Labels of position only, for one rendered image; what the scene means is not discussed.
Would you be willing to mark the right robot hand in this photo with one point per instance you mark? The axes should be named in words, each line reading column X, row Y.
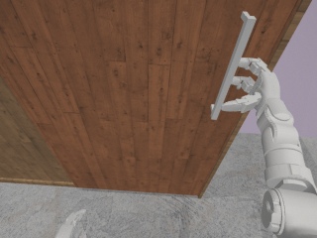
column 266, row 87

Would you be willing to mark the robot right forearm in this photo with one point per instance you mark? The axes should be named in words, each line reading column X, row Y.
column 284, row 163

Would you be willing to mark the left robot hand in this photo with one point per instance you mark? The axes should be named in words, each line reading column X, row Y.
column 66, row 230

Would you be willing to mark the wardrobe door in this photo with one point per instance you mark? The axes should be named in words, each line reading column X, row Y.
column 121, row 90
column 24, row 154

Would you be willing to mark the robot right upper arm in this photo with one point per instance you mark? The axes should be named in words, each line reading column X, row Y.
column 290, row 213

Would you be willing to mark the handle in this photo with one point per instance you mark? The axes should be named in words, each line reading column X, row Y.
column 249, row 22

